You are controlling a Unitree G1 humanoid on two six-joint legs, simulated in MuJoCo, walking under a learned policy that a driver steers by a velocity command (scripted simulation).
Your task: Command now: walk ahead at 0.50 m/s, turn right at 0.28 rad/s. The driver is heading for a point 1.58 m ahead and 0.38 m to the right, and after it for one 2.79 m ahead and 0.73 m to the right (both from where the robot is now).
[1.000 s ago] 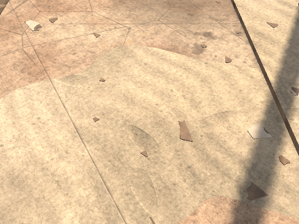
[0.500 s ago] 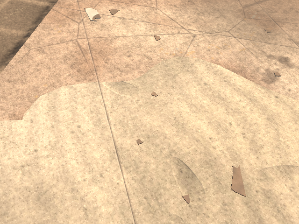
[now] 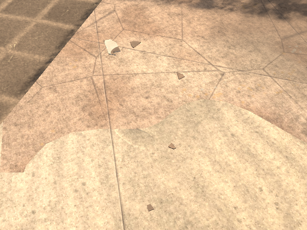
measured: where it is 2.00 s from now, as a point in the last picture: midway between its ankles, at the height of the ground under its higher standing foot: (214, 170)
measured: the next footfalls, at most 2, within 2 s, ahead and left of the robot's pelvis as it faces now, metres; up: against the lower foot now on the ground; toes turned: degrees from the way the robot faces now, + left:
left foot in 0.30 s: +0.34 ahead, +0.13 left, +0.00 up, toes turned -12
right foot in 0.72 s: +0.27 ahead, -0.13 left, +0.00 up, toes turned -25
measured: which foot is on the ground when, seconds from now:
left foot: up 0.00-0.28, down 0.30-0.72, up 0.74-1.00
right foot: down 0.00-0.30, up 0.32-0.70, down 0.72-1.00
